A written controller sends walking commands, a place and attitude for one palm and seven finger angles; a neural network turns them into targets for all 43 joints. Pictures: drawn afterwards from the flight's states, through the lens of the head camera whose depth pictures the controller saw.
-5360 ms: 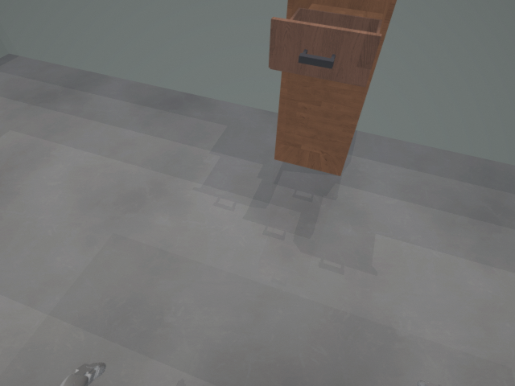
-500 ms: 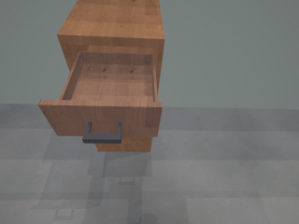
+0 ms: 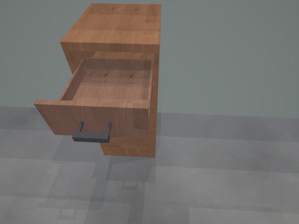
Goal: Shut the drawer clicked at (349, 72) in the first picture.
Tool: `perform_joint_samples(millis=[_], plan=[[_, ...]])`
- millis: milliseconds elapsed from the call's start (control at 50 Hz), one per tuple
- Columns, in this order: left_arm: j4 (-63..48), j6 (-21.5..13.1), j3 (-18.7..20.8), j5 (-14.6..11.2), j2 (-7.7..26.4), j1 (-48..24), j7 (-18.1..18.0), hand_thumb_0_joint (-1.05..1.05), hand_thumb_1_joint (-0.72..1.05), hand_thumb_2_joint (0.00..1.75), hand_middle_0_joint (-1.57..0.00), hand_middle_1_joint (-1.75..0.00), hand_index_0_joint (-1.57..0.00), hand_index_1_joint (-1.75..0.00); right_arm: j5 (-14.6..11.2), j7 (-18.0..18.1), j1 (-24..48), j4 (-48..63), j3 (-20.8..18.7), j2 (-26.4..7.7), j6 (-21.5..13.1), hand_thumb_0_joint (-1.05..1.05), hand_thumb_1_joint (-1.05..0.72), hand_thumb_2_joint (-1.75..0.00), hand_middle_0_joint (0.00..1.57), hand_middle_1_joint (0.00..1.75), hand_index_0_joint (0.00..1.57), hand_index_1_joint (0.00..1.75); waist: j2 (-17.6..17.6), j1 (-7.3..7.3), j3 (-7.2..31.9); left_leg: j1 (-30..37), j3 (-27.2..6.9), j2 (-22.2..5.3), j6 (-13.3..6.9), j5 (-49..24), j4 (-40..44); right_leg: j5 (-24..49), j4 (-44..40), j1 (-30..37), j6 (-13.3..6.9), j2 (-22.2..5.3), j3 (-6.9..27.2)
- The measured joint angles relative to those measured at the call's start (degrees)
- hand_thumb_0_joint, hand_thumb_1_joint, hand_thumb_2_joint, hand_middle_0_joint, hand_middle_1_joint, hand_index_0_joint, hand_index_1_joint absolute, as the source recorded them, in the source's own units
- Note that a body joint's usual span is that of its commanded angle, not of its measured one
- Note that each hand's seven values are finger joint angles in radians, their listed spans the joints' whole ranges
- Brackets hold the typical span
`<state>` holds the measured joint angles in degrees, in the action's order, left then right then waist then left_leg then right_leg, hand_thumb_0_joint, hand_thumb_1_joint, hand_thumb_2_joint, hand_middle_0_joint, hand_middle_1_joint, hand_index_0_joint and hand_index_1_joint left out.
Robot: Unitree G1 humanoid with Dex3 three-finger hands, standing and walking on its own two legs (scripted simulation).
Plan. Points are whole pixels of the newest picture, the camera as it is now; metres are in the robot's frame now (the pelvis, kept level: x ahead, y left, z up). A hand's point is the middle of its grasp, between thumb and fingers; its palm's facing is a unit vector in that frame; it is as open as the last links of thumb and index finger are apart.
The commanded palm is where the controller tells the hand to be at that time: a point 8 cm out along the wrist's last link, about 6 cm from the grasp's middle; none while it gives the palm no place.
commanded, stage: come to a stop and stand still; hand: left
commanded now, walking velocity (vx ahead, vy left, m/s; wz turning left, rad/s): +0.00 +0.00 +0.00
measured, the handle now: (93, 131) +0.38 +0.21 +0.01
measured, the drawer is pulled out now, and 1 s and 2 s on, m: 0.30 0.30 0.30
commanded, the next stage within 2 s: look again from close up in 0.06 s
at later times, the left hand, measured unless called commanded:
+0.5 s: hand out of the picture +0.00 +0.23 -0.18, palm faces +0.00 -0.98 -0.20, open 7.4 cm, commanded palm none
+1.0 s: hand out of the picture +0.00 +0.22 -0.18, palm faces -0.05 -0.99 -0.16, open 7.4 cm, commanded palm none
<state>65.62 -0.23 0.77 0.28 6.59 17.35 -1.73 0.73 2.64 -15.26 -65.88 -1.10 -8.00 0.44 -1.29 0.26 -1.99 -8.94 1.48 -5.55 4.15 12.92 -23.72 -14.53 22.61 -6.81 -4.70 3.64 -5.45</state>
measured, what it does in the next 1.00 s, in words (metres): shifts its weight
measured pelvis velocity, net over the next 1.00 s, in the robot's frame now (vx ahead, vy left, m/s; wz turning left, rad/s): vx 0.02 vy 0.06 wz -0.05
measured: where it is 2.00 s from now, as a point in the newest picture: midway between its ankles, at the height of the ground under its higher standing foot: outside the picture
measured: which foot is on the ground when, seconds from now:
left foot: down 0.00-1.00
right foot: down 0.00-1.00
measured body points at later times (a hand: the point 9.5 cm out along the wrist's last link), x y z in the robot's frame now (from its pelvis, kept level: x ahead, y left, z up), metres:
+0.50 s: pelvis -0.01 +0.06 +0.00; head -0.02 +0.05 +0.45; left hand +0.00 +0.28 -0.16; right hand -0.02 -0.16 -0.17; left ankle -0.02 +0.14 -0.74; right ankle -0.02 -0.06 -0.74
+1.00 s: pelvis +0.02 +0.06 -0.01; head +0.04 +0.06 +0.44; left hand +0.01 +0.27 -0.17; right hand -0.02 -0.15 -0.17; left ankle -0.02 +0.14 -0.74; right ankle -0.02 -0.06 -0.74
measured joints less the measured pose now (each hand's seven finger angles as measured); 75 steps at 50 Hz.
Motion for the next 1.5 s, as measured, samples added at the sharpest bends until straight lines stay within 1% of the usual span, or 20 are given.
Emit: perform_joint_samples(millis=[160, 200, 240, 260, 320, 340, 400, 520, 760, 880, 1000, 1060, 1120, 1180, 1240, 1280, 1320, 1380, 1440, 1500], plan=[[1.2, -0.1, -0.3, 0.1, -1.3, 2.4, 0.0, 0.00, 0.91, 0.90, -0.20, -0.30, -0.20, -0.30, -0.1, 0.0, -0.2, -0.3, 0.2, -0.1, 0.1, 0.00, -0.92, -0.90, 0.20, 0.29, 0.20, 0.30, 0.2, 0.44, -0.2, 0.8, 0.3, 0.2, -0.2, -0.4, 1.3, 0.6, -1.4, 0.8, 0.2, -0.2, 0.3], [0.6, -1.5, -0.4, 0.6, -1.7, 2.8, -0.9, 0.00, 0.91, 0.90, -0.20, -0.30, -0.20, -0.30, -0.2, -0.5, 0.0, 0.7, 0.2, -0.3, 0.2, 0.00, -0.92, -0.90, 0.20, 0.29, 0.20, 0.30, -0.1, 0.81, -0.3, -2.5, 0.1, 0.4, -1.5, 2.5, -5.9, 1.1, -1.3, -0.4, 1.0, -0.1, 0.7], [-0.5, -2.4, -0.7, 1.0, -2.2, 3.3, -1.2, 0.00, 0.91, 0.90, -0.20, -0.30, -0.20, -0.30, -0.2, -0.5, 0.4, 2.8, -0.1, -1.0, 0.2, 0.01, -0.92, -0.90, 0.20, 0.29, 0.20, 0.30, -1.0, 0.48, -0.8, -5.5, -0.7, 1.3, -3.1, 5.0, -12.3, 1.6, -0.9, -1.5, 1.1, 0.1, 1.2], [-0.9, -2.5, -0.9, 1.1, -2.3, 3.4, -1.1, 0.00, 0.90, 0.90, -0.20, -0.30, -0.20, -0.30, -0.4, -0.6, 0.3, 3.7, -0.3, -1.4, 0.0, 0.01, -0.93, -0.90, 0.20, 0.29, 0.20, 0.30, -1.6, 0.28, -0.9, -5.9, -0.5, 1.7, -3.4, 5.4, -13.1, 1.6, -0.4, -2.0, 1.0, 0.1, 1.4], [-1.9, -2.1, -1.2, 1.1, -1.8, 3.5, -0.9, 0.00, 0.90, 0.90, -0.20, -0.30, -0.20, -0.30, -0.4, -1.0, -0.5, 5.3, -0.3, -2.0, -0.6, 0.01, -0.94, -0.90, 0.20, 0.29, 0.20, 0.30, -2.7, -0.67, -0.1, -4.5, 0.4, 2.7, -4.0, 4.9, -9.0, 0.3, 2.4, -3.5, 1.6, 0.1, 1.1], [-1.9, -1.8, -1.1, 1.0, -1.3, 3.2, -0.9, 0.00, 0.90, 0.90, -0.20, -0.30, -0.20, -0.30, -0.3, -1.0, -0.8, 5.3, -0.2, -1.8, -0.9, 0.01, -0.94, -0.90, 0.20, 0.29, 0.20, 0.30, -2.4, -0.97, 0.3, -3.9, 0.5, 3.1, -4.8, 5.6, -8.1, -0.5, 3.8, -4.0, 1.9, -0.3, 1.0], [-2.3, -0.7, -0.7, 0.7, 0.5, 2.0, -0.9, 0.00, 0.90, 0.90, -0.20, -0.30, -0.20, -0.30, 0.1, -1.0, -2.4, 4.9, 0.7, -0.9, -1.5, 0.01, -0.94, -0.90, 0.20, 0.29, 0.20, 0.30, -0.4, -0.49, 1.4, -3.0, 1.6, 4.8, -5.9, 5.3, -7.5, -1.5, 5.6, -4.2, 3.1, -2.1, 1.9], [-3.7, -0.3, -1.0, 0.7, 2.2, -0.1, -0.3, 0.00, 0.91, 0.90, -0.20, -0.30, -0.20, -0.30, 0.2, -1.2, -4.4, 4.1, 2.1, 0.1, -1.7, 0.01, -0.93, -0.90, 0.20, 0.29, 0.20, 0.30, 0.2, -0.16, 2.2, -1.4, 3.1, 7.0, -7.4, 3.7, -4.5, -1.2, 5.7, -4.3, 4.3, -4.2, 3.4], [-3.2, 0.1, -1.4, 0.4, 1.8, -1.1, 0.1, 0.00, 0.91, 0.90, -0.20, -0.30, -0.20, -0.30, 0.0, -1.2, -4.4, 2.4, 2.8, 1.0, -2.1, 0.00, -0.91, -0.90, 0.20, 0.30, 0.20, 0.30, 0.6, -0.51, 0.0, -0.8, 4.3, 8.9, -8.7, 2.1, -0.8, -1.0, 5.1, -5.2, 5.7, -5.9, 4.7], [-1.9, 0.3, -1.5, 0.5, 1.1, -0.3, 0.2, 0.00, 0.91, 0.90, -0.20, -0.30, -0.20, -0.30, 0.1, -0.9, -3.8, 1.4, 2.6, 0.6, -2.3, 0.00, -0.91, -0.90, 0.20, 0.30, 0.20, 0.30, 1.3, -0.38, -0.4, 0.0, 4.3, 9.0, -8.7, 3.3, -1.4, -2.5, 6.3, -4.8, 5.5, -6.0, 4.8], [-1.2, 0.9, -1.1, 1.3, 1.0, 0.9, 0.8, 0.00, 0.91, 0.90, -0.20, -0.30, -0.20, -0.30, 0.6, -0.6, -4.0, 1.6, 1.8, 0.5, -1.9, 0.00, -0.91, -0.90, 0.20, 0.30, 0.20, 0.30, 2.5, -0.57, 0.3, 0.4, 4.7, 8.7, -8.1, 6.2, -3.8, -6.9, 11.3, -6.0, 3.0, -5.9, 4.5], [-1.4, 0.7, -0.7, 1.4, 0.7, 0.9, 1.1, 0.00, 0.91, 0.90, -0.20, -0.30, -0.20, -0.30, 0.7, -0.4, -4.4, 1.8, 1.4, 0.2, -1.9, 0.00, -0.91, -0.90, 0.20, 0.30, 0.20, 0.30, 1.7, -0.96, 0.2, 0.2, 4.2, 7.8, -7.2, 8.0, -5.8, -7.1, 11.8, -5.7, 3.0, -5.1, 3.6], [-2.0, -0.5, -0.4, 1.3, 0.3, 1.0, 1.2, 0.00, 0.91, 0.90, -0.20, -0.30, -0.20, -0.30, 0.5, -0.4, -4.6, 1.5, 1.2, -0.2, -1.7, 0.00, -0.91, -0.90, 0.20, 0.30, 0.20, 0.30, 0.1, -0.92, 0.5, -1.5, 3.2, 5.7, -6.5, 10.1, -9.7, -8.1, 11.0, -4.8, 2.9, -3.3, 2.2], [-2.8, -2.2, -0.1, 1.3, 0.5, 1.5, 0.6, 0.00, 0.91, 0.90, -0.20, -0.30, -0.20, -0.30, 0.4, -0.7, -3.4, 1.5, 1.0, 0.1, -1.0, 0.00, -0.91, -0.90, 0.20, 0.30, 0.20, 0.30, 0.8, -0.06, -0.1, -7.5, 2.7, 4.9, -6.6, 17.4, -23.6, -8.5, 9.9, -3.6, 1.4, -2.6, 1.0], [-2.9, -2.7, 0.0, 1.6, 0.5, 2.9, 0.0, 0.00, 0.91, 0.90, -0.20, -0.30, -0.20, -0.30, 0.4, -1.3, -0.5, 2.5, 0.5, 0.1, -0.7, 0.00, -0.91, -0.90, 0.20, 0.29, 0.20, 0.30, 2.1, 1.27, -1.0, -13.5, 2.5, 4.6, -6.7, 19.2, -32.5, -7.6, 6.9, -1.4, 1.0, -2.0, 1.1], [-2.3, -2.2, -0.1, 1.7, 0.3, 4.3, 0.1, 0.00, 0.91, 0.90, -0.20, -0.30, -0.20, -0.30, 0.5, -1.3, 1.5, 3.5, -0.1, -0.7, -0.5, 0.01, -0.93, -0.90, 0.20, 0.30, 0.20, 0.30, 2.7, 1.53, -1.2, -15.6, 2.9, 4.2, -6.5, 16.7, -30.5, -7.3, 5.2, 0.1, 1.2, -1.8, 1.3], [-1.5, -1.7, -0.2, 1.6, 0.3, 5.4, 0.2, 0.00, 0.90, 0.90, -0.20, -0.30, -0.20, -0.30, 0.3, -1.6, 3.4, 4.9, -0.2, -1.2, -0.9, 0.02, -0.94, -0.90, 0.20, 0.30, 0.20, 0.30, 3.3, 1.50, -1.5, -15.7, 3.3, 3.9, -6.1, 11.3, -24.3, -7.6, 4.6, 1.1, 1.4, -1.6, 1.6], [-0.3, -1.0, -0.5, 1.0, 0.0, 7.0, 0.2, 0.00, 0.90, 0.90, -0.20, -0.30, -0.20, -0.30, 0.1, -1.3, 5.5, 6.4, 0.3, -1.6, -2.7, 0.01, -0.94, -0.90, 0.20, 0.29, 0.20, 0.30, 3.4, 1.35, -2.1, -11.7, 3.4, 3.9, -6.0, -0.4, -12.3, -10.4, 8.2, 1.5, 2.1, -1.1, 2.2], [0.6, 0.1, -0.7, 0.3, 0.7, 6.1, -0.3, 0.00, 0.90, 0.90, -0.20, -0.30, -0.20, -0.30, -0.1, -0.6, 6.6, 6.5, 1.2, -0.4, -3.3, 0.01, -0.93, -0.90, 0.19, 0.29, 0.19, 0.30, 5.3, 2.01, -2.0, -9.9, 5.1, 5.0, -6.8, 3.4, -12.7, -15.5, 16.3, -1.3, 3.5, -2.9, 3.4], [-0.7, 1.0, -0.9, 0.4, 0.8, 3.5, -0.5, 0.00, 0.91, 0.90, -0.20, -0.30, -0.20, -0.30, -0.2, -0.2, 7.7, 6.5, 2.0, 0.3, -2.5, 0.00, -0.92, -0.90, 0.19, 0.29, 0.20, 0.30, 4.6, 2.52, -2.5, -8.1, 5.6, 5.4, -6.7, 2.8, -10.0, -17.0, 18.2, -4.1, 4.5, -4.3, 3.6]])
